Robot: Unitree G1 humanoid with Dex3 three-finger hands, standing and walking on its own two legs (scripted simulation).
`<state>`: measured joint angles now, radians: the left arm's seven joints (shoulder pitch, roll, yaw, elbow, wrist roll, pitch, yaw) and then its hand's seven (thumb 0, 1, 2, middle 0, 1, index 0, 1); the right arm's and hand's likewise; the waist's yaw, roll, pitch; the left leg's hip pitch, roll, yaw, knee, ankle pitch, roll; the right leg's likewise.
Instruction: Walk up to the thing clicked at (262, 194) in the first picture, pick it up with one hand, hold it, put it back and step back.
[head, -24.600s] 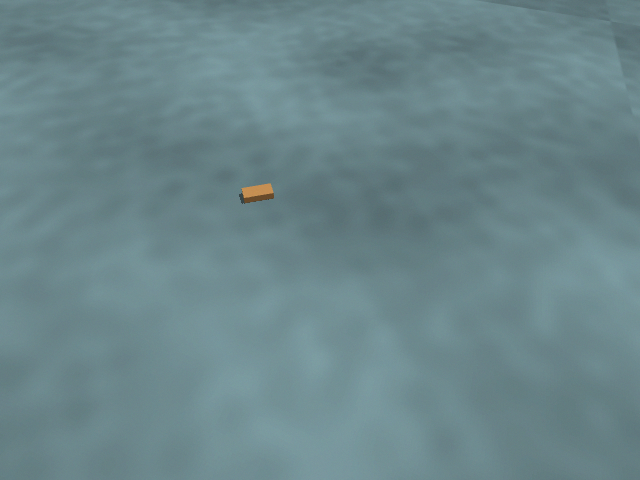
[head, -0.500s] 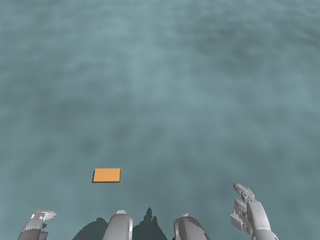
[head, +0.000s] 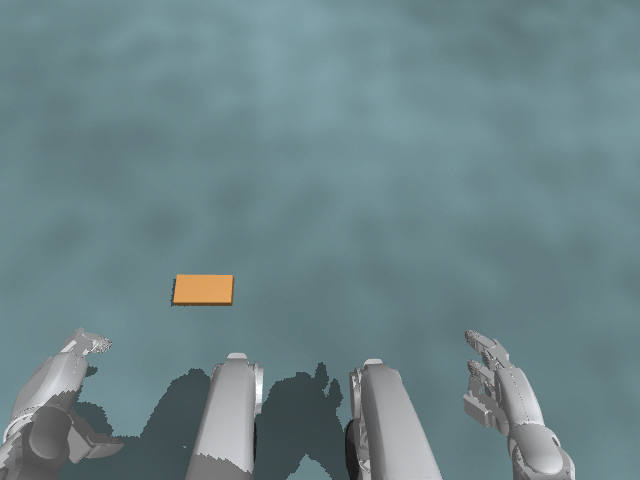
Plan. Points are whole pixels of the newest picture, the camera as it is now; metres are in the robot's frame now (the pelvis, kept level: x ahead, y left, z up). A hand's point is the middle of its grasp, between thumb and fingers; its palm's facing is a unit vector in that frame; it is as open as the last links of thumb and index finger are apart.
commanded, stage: rise first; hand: left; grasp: from above
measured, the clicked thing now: (204, 290) +0.48 +0.24 -0.54
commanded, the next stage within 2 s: none
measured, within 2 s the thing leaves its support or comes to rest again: neither
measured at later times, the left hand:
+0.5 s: hand (142, 328) +0.34 +0.30 -0.31, palm faces -0.49 -0.18 -0.85, open 13.9 cm
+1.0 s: hand (158, 305) +0.40 +0.30 -0.38, palm faces -0.46 -0.01 -0.89, open 13.7 cm
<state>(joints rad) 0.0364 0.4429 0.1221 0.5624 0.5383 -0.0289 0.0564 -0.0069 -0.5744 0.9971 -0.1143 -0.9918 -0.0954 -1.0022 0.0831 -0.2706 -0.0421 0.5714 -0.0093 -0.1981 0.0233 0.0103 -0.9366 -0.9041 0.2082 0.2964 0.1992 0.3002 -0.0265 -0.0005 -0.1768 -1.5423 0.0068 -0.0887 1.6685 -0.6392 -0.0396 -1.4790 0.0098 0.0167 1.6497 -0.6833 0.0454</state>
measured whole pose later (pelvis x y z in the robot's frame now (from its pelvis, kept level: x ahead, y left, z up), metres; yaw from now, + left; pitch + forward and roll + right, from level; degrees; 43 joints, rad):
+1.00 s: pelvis -0.04 +0.01 -0.22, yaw -7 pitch +33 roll -8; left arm -0.81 0.77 0.13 1.33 1.30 -0.34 0.38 0.00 -0.43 0.95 -0.18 -0.85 -0.16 -0.86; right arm 0.08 -0.25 0.02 0.77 -0.14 -0.01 0.12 0.00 -0.90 -0.89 0.21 0.30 0.20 0.30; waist -0.15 -0.03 -0.07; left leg -2.29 -0.02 -0.18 2.38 -0.66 -0.05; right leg -2.18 0.07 -0.02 2.31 -0.72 0.06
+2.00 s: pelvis -0.04 +0.01 -0.24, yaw -9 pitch +32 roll -10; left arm -0.90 0.86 0.17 1.48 1.31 -0.31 0.45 0.00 -0.48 0.98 -0.15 -0.92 -0.13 -0.93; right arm 0.08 -0.26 0.10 0.76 -0.19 -0.03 0.14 0.00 -0.90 -0.89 0.21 0.30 0.20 0.30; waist -0.23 -0.05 0.00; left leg -2.35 -0.02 -0.22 2.47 -0.69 -0.06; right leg -2.24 0.09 -0.04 2.38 -0.72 0.08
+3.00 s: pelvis -0.04 +0.02 -0.24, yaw -10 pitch +30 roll -11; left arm -0.92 0.91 0.16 1.46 1.31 -0.34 0.39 0.00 -0.56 1.04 -0.11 -0.97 -0.09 -0.98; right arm 0.11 -0.27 0.13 0.73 -0.18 -0.03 0.15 0.00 -0.90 -0.90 0.21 0.30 0.20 0.30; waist -0.24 -0.06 0.01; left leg -2.34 -0.02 -0.23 2.47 -0.68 -0.04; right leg -2.22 0.08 -0.06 2.36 -0.70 0.07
